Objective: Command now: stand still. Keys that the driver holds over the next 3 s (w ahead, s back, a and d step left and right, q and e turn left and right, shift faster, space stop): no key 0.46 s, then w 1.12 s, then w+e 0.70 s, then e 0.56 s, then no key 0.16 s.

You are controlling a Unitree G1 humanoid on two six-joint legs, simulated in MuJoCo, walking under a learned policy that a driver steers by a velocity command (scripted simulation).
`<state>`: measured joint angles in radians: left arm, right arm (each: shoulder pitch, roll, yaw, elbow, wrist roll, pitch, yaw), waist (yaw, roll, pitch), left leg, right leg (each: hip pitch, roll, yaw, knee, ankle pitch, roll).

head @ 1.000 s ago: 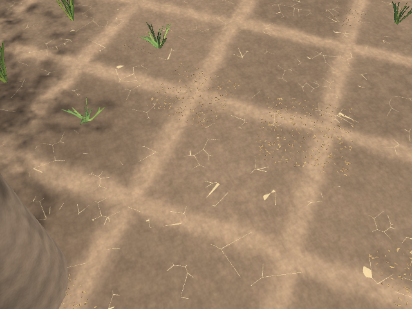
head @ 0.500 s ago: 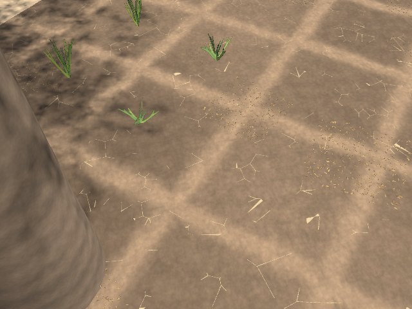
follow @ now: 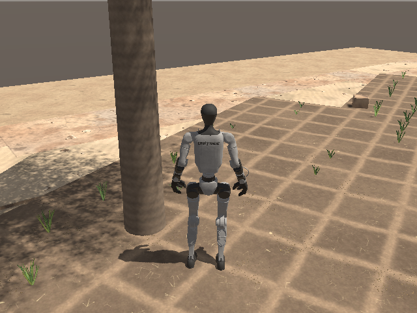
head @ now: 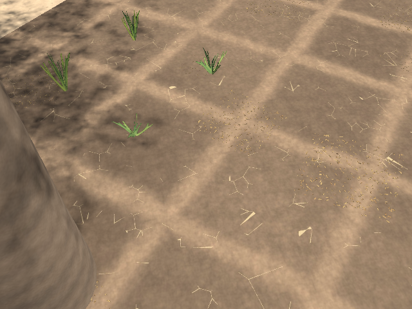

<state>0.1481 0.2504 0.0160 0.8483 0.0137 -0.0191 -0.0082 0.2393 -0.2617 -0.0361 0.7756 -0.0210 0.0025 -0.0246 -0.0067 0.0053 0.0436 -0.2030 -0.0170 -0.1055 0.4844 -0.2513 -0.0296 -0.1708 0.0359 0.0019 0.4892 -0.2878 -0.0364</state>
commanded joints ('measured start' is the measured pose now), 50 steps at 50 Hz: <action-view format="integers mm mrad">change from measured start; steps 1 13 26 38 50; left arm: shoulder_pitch -23 -3 39 95 14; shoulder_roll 123 132 166 223 103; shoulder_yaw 26 20 29 57 39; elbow -29 80 156 106 20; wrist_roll -1 -4 -18 -43 -19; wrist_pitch -15 -11 2 -35 -35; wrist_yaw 1 5 20 8 -17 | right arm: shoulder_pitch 7 25 31 48 198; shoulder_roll -114 -105 -84 -79 -93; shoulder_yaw -28 -25 -13 -17 2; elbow -44 34 126 165 218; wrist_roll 1 5 17 49 10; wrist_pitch -11 -10 -15 -103 -120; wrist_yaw -8 -17 -25 33 23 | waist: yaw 3 11 32 -17 -18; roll -7 -9 -70 -74 102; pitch -42 -24 6 25 56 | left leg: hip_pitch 32 42 -36 79 191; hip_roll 50 49 -19 9 237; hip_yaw -39 -21 77 205 -43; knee -48 -67 18 28 -367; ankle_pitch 203 201 -126 76 267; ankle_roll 6 -6 -2 15 206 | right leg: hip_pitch -16 -5 -16 -116 -532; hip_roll -95 -89 -98 -195 -123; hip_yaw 104 109 173 181 30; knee -110 -137 -224 -261 503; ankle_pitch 148 161 -310 -140 160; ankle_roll -27 -31 -79 -159 10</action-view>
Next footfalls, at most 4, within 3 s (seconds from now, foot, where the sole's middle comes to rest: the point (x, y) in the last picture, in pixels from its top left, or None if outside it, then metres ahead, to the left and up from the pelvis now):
0.80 left None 0.13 0.15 -0.77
1.30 right None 0.47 -0.11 -0.77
1.82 left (182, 232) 0.79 0.12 -0.77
2.34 right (268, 188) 0.99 -0.21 -0.77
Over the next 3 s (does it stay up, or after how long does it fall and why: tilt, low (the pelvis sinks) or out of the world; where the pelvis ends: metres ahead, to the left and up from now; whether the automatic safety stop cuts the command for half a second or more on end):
stays up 1.05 -0.13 0.00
